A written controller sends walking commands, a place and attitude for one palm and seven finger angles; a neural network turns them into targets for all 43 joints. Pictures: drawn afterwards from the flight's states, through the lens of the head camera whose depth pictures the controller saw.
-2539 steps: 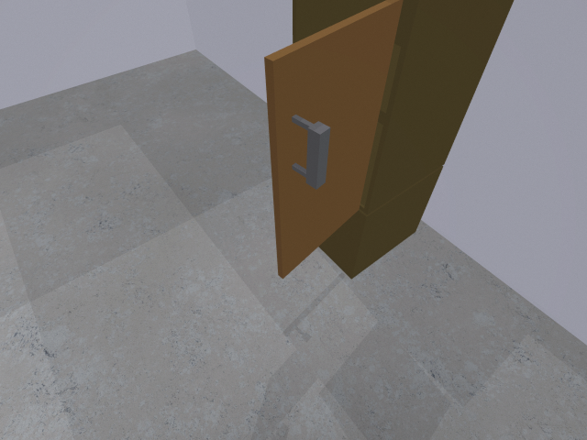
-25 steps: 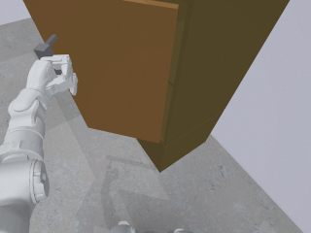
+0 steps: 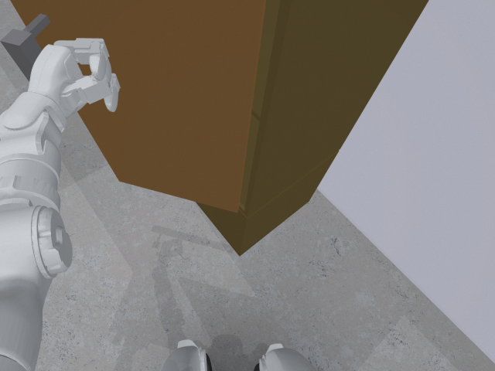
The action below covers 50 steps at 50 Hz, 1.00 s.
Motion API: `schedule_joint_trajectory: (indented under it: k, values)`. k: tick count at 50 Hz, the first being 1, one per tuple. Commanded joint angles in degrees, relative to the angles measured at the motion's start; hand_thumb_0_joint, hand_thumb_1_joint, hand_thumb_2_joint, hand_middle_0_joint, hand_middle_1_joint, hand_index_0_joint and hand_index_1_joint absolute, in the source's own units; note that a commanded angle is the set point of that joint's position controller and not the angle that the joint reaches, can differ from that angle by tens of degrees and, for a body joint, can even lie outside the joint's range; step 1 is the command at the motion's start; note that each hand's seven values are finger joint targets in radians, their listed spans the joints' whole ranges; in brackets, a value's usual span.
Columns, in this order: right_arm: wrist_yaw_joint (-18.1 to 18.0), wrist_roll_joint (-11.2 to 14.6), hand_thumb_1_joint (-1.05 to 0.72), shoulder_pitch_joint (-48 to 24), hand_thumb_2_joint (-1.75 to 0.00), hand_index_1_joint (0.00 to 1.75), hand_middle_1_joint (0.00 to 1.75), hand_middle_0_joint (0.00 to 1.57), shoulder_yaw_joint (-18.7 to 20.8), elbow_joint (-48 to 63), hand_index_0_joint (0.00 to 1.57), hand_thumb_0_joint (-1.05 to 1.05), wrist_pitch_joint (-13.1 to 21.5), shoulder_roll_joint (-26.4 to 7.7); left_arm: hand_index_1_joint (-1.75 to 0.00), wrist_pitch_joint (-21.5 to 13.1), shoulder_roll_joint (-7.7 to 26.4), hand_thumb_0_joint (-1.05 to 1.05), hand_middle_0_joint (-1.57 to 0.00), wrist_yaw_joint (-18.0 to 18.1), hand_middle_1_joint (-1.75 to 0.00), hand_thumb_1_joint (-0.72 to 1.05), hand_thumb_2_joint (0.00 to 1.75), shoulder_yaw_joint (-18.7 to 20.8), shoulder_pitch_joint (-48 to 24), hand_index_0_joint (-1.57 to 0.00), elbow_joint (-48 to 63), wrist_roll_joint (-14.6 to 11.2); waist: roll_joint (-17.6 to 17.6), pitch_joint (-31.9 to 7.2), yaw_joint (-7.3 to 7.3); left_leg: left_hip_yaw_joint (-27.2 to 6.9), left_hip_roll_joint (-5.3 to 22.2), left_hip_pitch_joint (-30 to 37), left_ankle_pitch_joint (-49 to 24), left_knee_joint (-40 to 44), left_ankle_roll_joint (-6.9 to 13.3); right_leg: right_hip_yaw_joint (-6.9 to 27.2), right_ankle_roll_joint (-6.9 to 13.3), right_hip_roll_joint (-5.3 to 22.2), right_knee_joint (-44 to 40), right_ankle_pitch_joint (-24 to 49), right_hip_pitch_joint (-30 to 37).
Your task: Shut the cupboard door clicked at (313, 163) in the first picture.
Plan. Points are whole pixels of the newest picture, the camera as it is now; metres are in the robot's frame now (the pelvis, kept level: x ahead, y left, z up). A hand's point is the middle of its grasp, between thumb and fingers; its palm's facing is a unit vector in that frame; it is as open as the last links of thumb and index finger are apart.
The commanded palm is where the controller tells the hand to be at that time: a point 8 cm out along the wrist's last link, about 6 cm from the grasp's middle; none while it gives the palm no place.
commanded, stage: push the door shut along its arc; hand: left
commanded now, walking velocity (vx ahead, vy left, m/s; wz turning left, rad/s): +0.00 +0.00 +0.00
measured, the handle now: (50, 65) +0.57 +0.24 +0.12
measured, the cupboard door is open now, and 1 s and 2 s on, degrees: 36 22 22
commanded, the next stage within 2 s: pull the fist back off the door in 0.56 s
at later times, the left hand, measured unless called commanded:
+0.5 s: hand (117, 70) +0.54 +0.14 +0.13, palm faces -0.35 -0.94 +0.00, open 3.1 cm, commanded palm +0.57 +0.17 +0.13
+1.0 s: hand (141, 63) +0.57 +0.11 +0.12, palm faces +0.06 -1.00 -0.02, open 3.2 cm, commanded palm +0.53 +0.15 +0.13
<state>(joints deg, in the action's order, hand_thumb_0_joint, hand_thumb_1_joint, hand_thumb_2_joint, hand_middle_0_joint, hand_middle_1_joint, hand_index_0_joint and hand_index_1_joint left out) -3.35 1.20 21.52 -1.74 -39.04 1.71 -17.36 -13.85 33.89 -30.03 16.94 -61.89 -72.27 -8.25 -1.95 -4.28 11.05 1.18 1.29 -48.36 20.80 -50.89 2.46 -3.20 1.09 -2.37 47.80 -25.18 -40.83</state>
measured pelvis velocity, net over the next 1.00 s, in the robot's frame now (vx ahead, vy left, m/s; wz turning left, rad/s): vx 0.01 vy -0.01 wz -0.01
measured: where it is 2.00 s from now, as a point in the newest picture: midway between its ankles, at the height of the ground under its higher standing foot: outside the picture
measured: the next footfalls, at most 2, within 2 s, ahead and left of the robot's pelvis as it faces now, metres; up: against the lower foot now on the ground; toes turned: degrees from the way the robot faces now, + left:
none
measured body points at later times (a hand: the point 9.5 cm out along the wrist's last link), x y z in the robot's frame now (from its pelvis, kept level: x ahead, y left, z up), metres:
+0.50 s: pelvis +0.00 -0.01 -0.01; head +0.14 +0.02 +0.41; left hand +0.56 +0.20 +0.14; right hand -0.02 -0.29 -0.11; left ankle +0.03 +0.09 -0.69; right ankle -0.03 -0.11 -0.69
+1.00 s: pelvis +0.01 -0.01 -0.01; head +0.13 -0.01 +0.43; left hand +0.56 +0.17 +0.13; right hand -0.05 -0.25 -0.12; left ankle +0.03 +0.09 -0.69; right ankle -0.03 -0.11 -0.69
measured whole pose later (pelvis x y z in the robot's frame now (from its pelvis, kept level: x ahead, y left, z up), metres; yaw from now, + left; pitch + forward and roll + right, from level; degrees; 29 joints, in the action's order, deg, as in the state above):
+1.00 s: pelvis +0.01 -0.01 -0.01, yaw +0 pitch +22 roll -3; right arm 4.2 -3.0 28.3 -1.4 -39.9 1.2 -13.2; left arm -12.7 25.7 -0.1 19.7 -66.2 -71.2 -0.7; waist -4.1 -6.5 11.9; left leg 0.2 2.5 -53.1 22.3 -53.4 1.4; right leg -3.9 2.1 -3.7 49.4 -26.3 -45.2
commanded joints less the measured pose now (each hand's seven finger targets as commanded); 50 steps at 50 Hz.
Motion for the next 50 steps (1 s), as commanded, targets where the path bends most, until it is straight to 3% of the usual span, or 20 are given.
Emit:
schedule_joint_trajectory:
  k: [1,2,6,8,11,13,18,20,23,26,33,34,35,38,40,41,42,43,47,50]
  values:
    - [-0.8,-0.1,-0.90,9.7,-0.90,0.30,0.30,0.20,4.1,2.7,0.20,0.00,0.9,-11.2,-1.50,-3.8,15.1,0.00,-1.30,0.4,-1.50,0.90,0.90,3.4,-30.7,-1.30,12.7,-1.1,-6.6,-29.1,1.67,-6.9,0.0,32.2,-23.4,1.3,0.1,1.8,0.4,-1.1,-4.8,20.0,-4.1]
    - [-0.6,-0.2,-0.90,9.5,-0.90,0.30,0.30,0.20,4.0,2.8,0.20,0.00,0.7,-11.2,-1.50,-3.3,16.2,0.00,-1.30,0.4,-1.50,0.90,0.90,4.0,-28.9,-1.30,11.0,-0.4,-6.8,-28.9,1.05,-7.0,0.1,31.7,-23.0,1.2,-0.2,1.8,0.5,-1.1,-4.8,19.7,-3.7]
    - [-0.8,-0.1,-0.90,10.4,-0.90,0.30,0.30,0.20,4.1,2.6,0.20,0.00,0.5,-11.3,-1.50,-2.7,15.7,0.00,-1.30,-0.7,-1.50,0.90,0.90,2.9,-32.4,-1.30,10.9,-0.5,-5.3,-28.9,2.62,-6.0,-0.1,29.7,-22.7,0.2,0.4,2.0,0.1,-1.3,-4.7,21.5,-3.2]
    - [-0.8,-0.2,-0.90,10.6,-0.90,0.30,0.30,0.20,4.3,2.7,0.20,0.00,0.3,-11.7,-1.50,-2.2,18.4,0.00,-1.30,-1.2,-1.50,0.90,0.90,4.4,-32.4,-1.30,11.2,-0.2,-6.3,-29.8,2.15,-6.0,-0.2,28.9,-23.1,-0.1,0.3,2.4,0.1,-1.4,-4.5,22.8,-2.2]
    - [-0.8,-0.2,-0.90,10.8,-0.90,0.30,0.30,0.20,4.3,1.8,0.20,0.00,0.4,-11.5,-1.50,-1.9,14.8,0.00,-1.30,-2.1,-1.50,0.90,0.90,1.4,-34.6,-1.30,11.1,-0.8,-5.9,-29.0,3.36,-5.8,0.0,29.7,-23.8,-0.7,0.4,1.9,0.1,-1.7,-4.2,22.3,-4.2]
    - [-0.8,-0.2,-0.90,10.9,-0.90,0.30,0.30,0.20,4.4,1.5,0.20,0.00,0.4,-11.8,-1.50,-1.3,15.9,0.00,-1.30,-2.3,-1.50,0.90,0.90,1.9,-35.0,-1.30,10.4,-0.6,-6.3,-28.2,3.70,-6.0,0.1,29.2,-22.7,-1.0,0.4,1.9,0.0,-1.9,-4.3,21.5,-5.5]
    - [-0.8,-0.3,-0.90,10.9,-0.90,0.30,0.30,0.20,4.3,0.2,0.20,0.00,1.1,-11.8,-1.50,-0.5,13.1,0.00,-1.30,-2.6,-1.50,0.90,0.90,-1.0,-38.8,-1.30,10.1,-0.6,-9.3,-28.4,4.65,-6.3,0.4,30.2,-22.8,-2.4,0.3,1.4,0.2,-2.1,-3.4,19.7,-9.4]
    - [-0.9,-0.5,-0.90,11.1,-0.90,0.30,0.30,0.20,4.1,-0.5,0.20,0.00,1.5,-11.9,-1.50,0.2,13.1,0.00,-1.30,-2.5,-1.50,0.90,0.90,-1.1,-40.0,-1.30,8.6,-0.6,-8.0,-27.3,5.22,-6.4,0.6,28.8,-21.6,-2.9,0.4,1.0,0.1,-2.1,-3.3,18.5,-10.1]
    - [-0.9,-0.5,-0.90,11.0,-0.90,0.30,0.30,0.20,4.1,-1.0,0.20,0.00,1.9,-11.9,-1.50,0.3,12.9,0.00,-1.30,-2.6,-1.50,0.90,0.90,-1.6,-41.8,-1.30,9.4,-0.4,-9.4,-29.2,5.36,-6.3,0.6,29.3,-22.9,-4.0,0.5,1.0,0.2,-2.3,-2.3,19.4,-10.7]
    - [-0.8,-0.7,-0.90,10.9,-0.90,0.30,0.30,0.20,4.1,-1.7,0.20,0.00,2.6,-11.6,-1.50,0.4,10.0,0.00,-1.30,-2.5,-1.50,0.90,0.90,-3.5,-44.3,-1.30,10.3,-0.4,-10.3,-30.8,5.91,-6.3,0.6,30.6,-23.8,-4.8,0.7,0.5,0.3,-2.5,-1.4,18.9,-12.4]
    - [-0.8,-1.0,-0.90,11.0,-0.90,0.30,0.30,0.20,3.9,-2.5,0.20,0.00,3.4,-11.8,-1.50,1.4,9.8,0.00,-1.30,-2.3,-1.50,0.90,0.90,-4.3,-47.6,-1.30,9.5,0.5,-10.8,-31.9,6.71,-6.6,0.6,29.5,-22.8,-6.2,0.8,0.2,0.3,-2.7,-0.4,17.9,-14.1]
    - [0.1,-1.1,-0.90,14.7,-0.90,0.30,0.30,0.20,3.0,-0.6,0.20,0.00,3.8,-8.8,-1.50,3.6,13.4,0.00,-1.30,9.2,-1.50,0.90,0.90,9.2,-48.3,-1.30,7.3,-3.0,-11.6,-30.3,4.41,-7.1,1.6,23.8,-21.8,-4.8,0.3,1.8,0.4,-1.6,-2.5,17.4,-10.2]
    - [1.3,-1.5,-0.90,15.3,-0.90,0.30,0.30,0.20,2.9,-0.3,0.20,0.00,4.0,-8.9,-1.50,4.4,10.0,0.00,-1.30,14.9,-1.50,0.90,0.90,6.3,-46.8,-1.30,6.8,-1.5,-11.7,-31.5,4.68,-7.3,1.5,23.7,-21.8,-3.7,-0.2,1.6,0.0,-1.7,-1.9,17.6,-9.1]
    - [3.8,-3.4,-0.90,17.4,-0.90,0.30,0.30,0.20,4.0,0.7,0.20,0.00,3.5,-8.6,-1.50,3.7,6.0,0.00,-1.30,25.3,-1.50,0.90,0.90,7.1,-42.3,-1.30,10.0,1.3,-9.8,-34.4,3.85,-7.8,1.5,26.3,-26.7,-3.6,-0.7,0.7,-0.5,-1.7,-0.9,19.8,-8.6]
    - [5.7,-4.8,-0.90,18.1,-0.90,0.30,0.30,0.20,4.1,1.3,0.20,0.00,3.0,-8.0,-1.50,0.7,4.3,0.00,-1.30,31.7,-1.50,0.90,0.90,4.8,-40.4,-1.30,14.9,6.7,-11.9,-34.9,3.34,-7.4,1.5,27.9,-28.5,-3.9,-0.8,0.4,-0.5,-1.8,-0.6,19.8,-9.7]
    - [6.4,-5.2,-0.90,18.7,-0.90,0.30,0.30,0.20,4.5,1.3,0.20,0.00,2.7,-8.0,-1.50,-1.2,2.9,0.00,-1.30,32.9,-1.50,0.90,0.90,3.0,-40.3,-1.30,16.2,8.8,-11.4,-35.4,3.92,-8.2,1.6,29.8,-30.0,-3.8,-0.9,0.1,-0.3,-2.0,-0.4,19.7,-10.1]
    - [7.0,-5.1,-0.90,18.5,-0.90,0.30,0.30,0.20,4.8,1.2,0.20,0.00,2.2,-8.2,-1.50,-2.6,3.0,0.00,-1.30,33.4,-1.50,0.90,0.90,2.6,-38.3,-1.30,17.1,10.4,-13.0,-36.1,3.04,-8.0,1.8,31.4,-29.9,-3.4,-1.3,0.2,-0.1,-2.2,-0.8,19.3,-10.2]
    - [7.4,-5.1,-0.90,18.5,-0.90,0.30,0.30,0.20,5.0,1.3,0.20,0.00,1.6,-8.2,-1.50,-3.4,0.1,0.00,-1.30,32.9,-1.50,0.90,0.90,-0.4,-37.6,-1.30,17.2,10.7,-12.2,-35.3,3.76,-8.2,1.7,32.3,-29.1,-2.6,-1.4,0.1,0.1,-2.5,-1.6,19.2,-9.5]
    - [6.9,-3.6,-0.90,18.3,-0.90,0.30,0.30,0.20,5.6,1.3,0.20,0.00,0.1,-9.0,-1.50,-3.0,1.4,0.00,-1.30,29.0,-1.50,0.90,0.90,1.4,-37.0,-1.30,13.9,7.6,-6.7,-33.7,3.73,-6.6,0.6,29.3,-23.6,0.3,-0.8,1.0,0.1,-2.8,-4.5,21.3,-2.4]
    - [6.1,-3.0,-0.90,17.3,-0.90,0.30,0.30,0.20,5.3,2.2,0.20,0.00,-0.4,-8.4,-1.50,-2.8,5.1,0.00,-1.30,28.0,-1.50,0.90,0.90,6.1,-32.6,-1.30,14.2,5.3,-5.6,-32.9,0.88,-4.9,-0.3,26.4,-22.9,2.0,-0.4,1.8,0.0,-2.7,-5.7,25.3,4.6]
